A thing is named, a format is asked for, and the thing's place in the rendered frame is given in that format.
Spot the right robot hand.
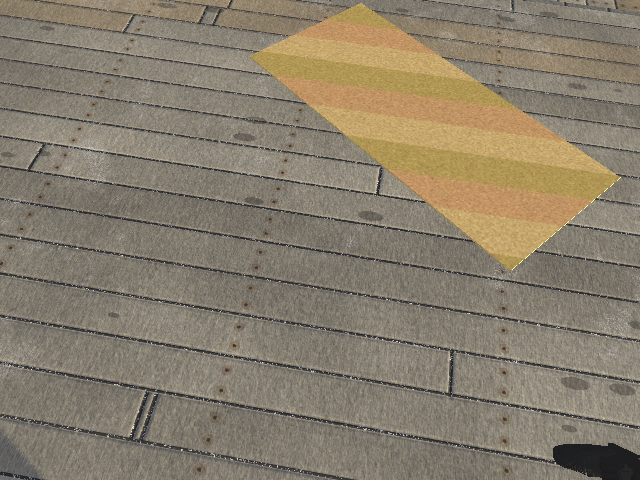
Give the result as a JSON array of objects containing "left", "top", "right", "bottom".
[{"left": 553, "top": 443, "right": 640, "bottom": 480}]

